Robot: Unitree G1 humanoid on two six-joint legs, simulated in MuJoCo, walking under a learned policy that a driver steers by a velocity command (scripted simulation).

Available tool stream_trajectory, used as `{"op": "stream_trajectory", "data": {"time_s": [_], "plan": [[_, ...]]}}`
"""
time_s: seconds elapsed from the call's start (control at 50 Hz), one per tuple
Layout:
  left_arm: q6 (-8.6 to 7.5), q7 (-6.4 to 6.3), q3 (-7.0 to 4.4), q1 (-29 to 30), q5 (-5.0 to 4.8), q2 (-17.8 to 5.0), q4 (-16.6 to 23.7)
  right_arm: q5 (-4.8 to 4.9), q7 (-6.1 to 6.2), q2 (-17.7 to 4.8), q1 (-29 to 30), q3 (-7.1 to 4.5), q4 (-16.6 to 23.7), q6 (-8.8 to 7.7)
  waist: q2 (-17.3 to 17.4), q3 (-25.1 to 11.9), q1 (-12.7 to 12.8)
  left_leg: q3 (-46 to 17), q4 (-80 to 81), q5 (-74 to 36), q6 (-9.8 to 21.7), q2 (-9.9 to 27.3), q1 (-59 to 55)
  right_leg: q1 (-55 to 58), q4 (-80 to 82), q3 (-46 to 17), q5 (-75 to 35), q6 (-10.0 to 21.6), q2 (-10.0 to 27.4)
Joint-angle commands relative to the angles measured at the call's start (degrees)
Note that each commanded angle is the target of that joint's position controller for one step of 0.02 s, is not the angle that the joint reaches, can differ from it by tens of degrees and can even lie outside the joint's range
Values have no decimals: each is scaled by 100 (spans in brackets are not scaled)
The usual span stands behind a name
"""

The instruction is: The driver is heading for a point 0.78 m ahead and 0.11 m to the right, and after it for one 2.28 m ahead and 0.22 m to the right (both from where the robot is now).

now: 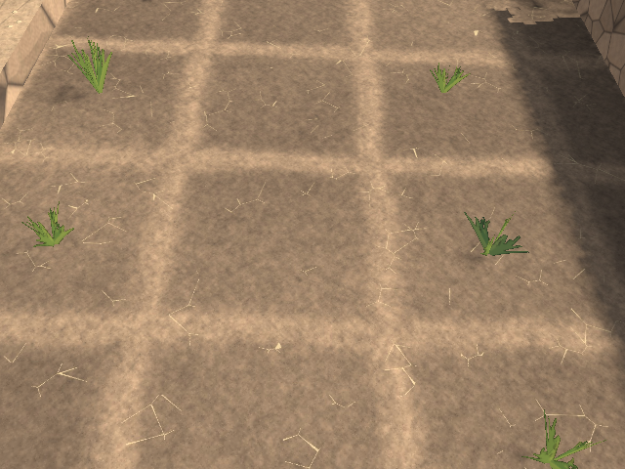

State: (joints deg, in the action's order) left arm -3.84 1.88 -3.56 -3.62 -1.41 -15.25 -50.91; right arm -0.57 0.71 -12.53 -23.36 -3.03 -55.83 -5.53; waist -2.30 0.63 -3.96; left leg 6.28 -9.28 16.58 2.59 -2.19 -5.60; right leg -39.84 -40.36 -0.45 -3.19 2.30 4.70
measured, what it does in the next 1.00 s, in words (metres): walks ahead, turning right: right foot, then left foot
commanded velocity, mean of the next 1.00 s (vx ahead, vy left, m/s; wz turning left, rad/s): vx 0.49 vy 0.00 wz -0.26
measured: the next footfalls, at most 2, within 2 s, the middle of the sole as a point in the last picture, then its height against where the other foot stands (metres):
right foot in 0.16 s outside the picture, level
left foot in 0.64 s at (276, 421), level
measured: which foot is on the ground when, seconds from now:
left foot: down 0.00-0.18, up 0.20-0.62, down 0.64-1.00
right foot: up 0.00-0.14, down 0.16-0.66, up 0.68-1.00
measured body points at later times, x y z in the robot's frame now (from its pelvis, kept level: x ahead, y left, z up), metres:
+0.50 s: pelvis +0.30 -0.04 +0.00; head +0.33 -0.06 +0.45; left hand +0.42 +0.21 -0.12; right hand +0.43 -0.34 -0.09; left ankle +0.52 +0.10 -0.68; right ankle +0.24 -0.11 -0.74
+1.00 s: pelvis +0.59 -0.05 +0.01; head +0.61 -0.05 +0.46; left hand +0.83 +0.13 -0.09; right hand +0.53 -0.33 -0.11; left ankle +0.56 +0.05 -0.74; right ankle +0.70 -0.27 -0.68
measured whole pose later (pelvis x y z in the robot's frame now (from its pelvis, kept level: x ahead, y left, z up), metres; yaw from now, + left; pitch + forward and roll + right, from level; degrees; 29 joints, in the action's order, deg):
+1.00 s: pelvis +0.59 -0.05 +0.01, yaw -15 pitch +2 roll +1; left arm -3.9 0.7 -2.8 -6.6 -0.4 -15.9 -42.7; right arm 0.5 -0.7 -14.9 -21.0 -2.6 -48.4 -5.0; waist -2.5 0.6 -4.1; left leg 2.1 -13.1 11.6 2.9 -3.1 3.7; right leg -38.3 -40.7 -2.5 0.6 -0.4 6.2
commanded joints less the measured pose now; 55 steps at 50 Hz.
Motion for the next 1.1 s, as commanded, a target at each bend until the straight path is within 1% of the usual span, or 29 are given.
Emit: {"op": "stream_trajectory", "data": {"time_s": [0.02,0.06,0.1,0.14,0.16,0.18,0.2,0.22,0.24,0.26,0.28,0.34,0.4,0.46,0.5,0.56,0.6,0.62,0.64,0.66,0.68,0.7,0.72,0.74,0.78,0.84,0.98,1.04,1.1], "plan": [[-77,120,79,1090,-7,-85,694,50,54,-934,-115,-181,189,-63,514,734,-79,-116,458,-2160,524,1530,579,110,594,251,-335,102,-171],[-98,212,68,1211,-20,-157,849,70,59,-991,-123,-196,183,6,557,687,3,62,86,-3259,463,1656,95,155,796,396,29,269,-303],[-94,271,-31,976,-24,-373,920,59,116,-1175,-32,-242,258,97,828,281,268,233,-753,-5577,340,1732,-346,657,712,711,617,479,-633],[-37,247,-273,-368,-49,-824,663,25,179,-1315,92,-272,356,224,998,-539,990,387,-2637,-6781,166,1647,-125,2357,811,848,849,766,-1019],[21,146,-448,-1318,-34,-1168,493,14,197,-1335,158,-252,465,207,736,-1019,1461,362,-4172,-5656,-22,1489,1185,4127,923,77,866,1034,-661],[54,63,-540,-1741,10,-1672,485,-92,51,-481,-440,8,715,47,-819,-1834,927,107,-6664,-267,-423,383,3914,6522,1019,-3079,1764,2144,1031],[62,18,-427,-1850,37,-1375,517,102,-56,-673,-61,17,801,-244,-582,-2507,1107,-1168,-7615,1504,-317,-84,4679,6851,2177,-4932,2464,2400,1513],[26,-4,-354,-1607,72,-1101,498,328,-99,-1069,614,-107,1042,-385,-370,-1604,1189,-1347,-7546,1066,-165,302,5243,6262,2398,-3991,2269,1992,1278],[-32,-3,-299,-1155,38,-917,607,321,-67,-1076,852,-91,1141,-445,111,-974,929,-1281,-6999,563,-90,584,5100,5237,2476,-3193,1783,1780,1020],[-74,11,-249,-728,51,-768,721,193,-1,-1055,925,-133,1113,-429,473,-526,634,-1208,-6483,364,-141,759,4746,4233,2593,-2656,1204,1642,769],[-104,0,-208,-482,124,-661,821,100,36,-1082,800,-187,1113,-349,383,-365,383,-1237,-6177,237,-192,916,4271,3522,2722,-2279,794,1600,578],[-121,-65,-192,-465,101,-671,857,2,49,-857,643,-175,1197,-123,119,-174,150,-1043,-5402,35,-448,1061,3824,2465,2984,-1681,269,1612,398],[-136,-159,-214,-786,106,-811,752,-46,60,-709,1243,-101,1426,-65,1,-26,360,-867,-4163,-1152,-605,1028,3823,2133,3048,-1108,25,1400,135],[-110,-178,-209,-1169,50,-854,643,10,-9,-583,1919,-17,1581,-129,-72,2,731,-731,-2816,-2421,-552,750,3465,2215,2934,-859,473,1114,-27],[-95,-171,-202,-1404,41,-899,561,91,-71,-660,2210,-14,1674,-158,-134,37,882,-755,-2447,-2557,-508,667,3495,2560,2827,-1049,747,1106,173],[-33,-180,-196,-1655,36,-923,475,106,-170,-846,2487,-47,1853,-205,-170,89,919,-815,-2060,-1911,-298,587,3772,3349,2383,-1417,635,1038,541],[26,-200,-211,-1672,58,-983,453,111,-205,-960,2267,-83,1857,-234,-319,49,732,-765,-1917,-1359,-109,502,3551,3699,2077,-1573,116,917,717],[50,-206,-202,-1570,54,-980,477,101,-199,-1049,1854,-135,1762,-249,-335,-117,460,-634,-1712,-1292,33,377,2992,3731,1671,-1477,-623,810,603],[52,-200,-138,-1536,87,-821,516,63,-168,-1290,1093,-248,1568,-265,-188,-669,106,-716,-1759,-1472,267,479,1849,3513,720,-1200,-1185,652,266],[28,-199,-17,-1652,209,-534,663,-10,-139,-1689,113,-340,1466,-259,492,-1621,-196,-1853,-1999,-1672,741,1527,144,2518,-1013,-818,-32,415,-185],[-85,-173,80,-2386,41,-167,681,17,-199,-1952,-306,-440,1215,-182,2290,-2194,66,-4435,-1230,-200,1548,2521,-1493,457,-2761,-429,3274,60,-1016],[-134,-163,-12,-2015,-39,-745,638,126,-218,-1359,-289,-284,1273,-156,1536,-1802,-161,-4795,-842,947,1353,2433,-1416,-310,-3332,-893,3564,91,-728],[-157,-151,-77,-1401,-83,-955,798,121,-193,-1131,123,-204,1346,-123,1011,-990,-182,-3978,-766,836,1101,2254,-731,-625,-3402,-742,3021,117,-454],[-158,-163,-55,-1078,-17,-863,873,59,-190,-1084,487,-164,1422,-91,539,-554,-48,-3358,-665,141,1020,2024,19,-482,-3195,-529,2563,90,-199],[-126,-159,-81,-1065,80,-708,909,-18,-204,-929,819,-103,1445,-93,628,-227,259,-2649,-383,-837,995,1673,910,-20,-2598,-476,2077,22,116],[-28,-168,-43,-1181,88,-484,882,59,-214,-968,801,-119,1355,-139,735,-194,405,-2045,-72,-1573,1087,1509,1266,179,-2054,-320,1839,-127,201],[-91,-103,61,44,98,-265,1226,137,-96,-1224,380,-194,1077,-22,617,110,63,-1082,153,-1909,879,1220,1285,379,285,-32,-46,-291,40],[-132,-27,64,506,50,-304,1401,173,-89,-1280,76,-214,908,47,632,243,-89,-1144,17,-1804,863,1428,915,393,740,-8,-96,-215,-68],[-180,64,30,623,42,-433,1523,198,-49,-1357,48,-255,812,140,705,275,21,-1242,-307,-2176,751,1695,387,412,1051,-39,433,7,-131]]}}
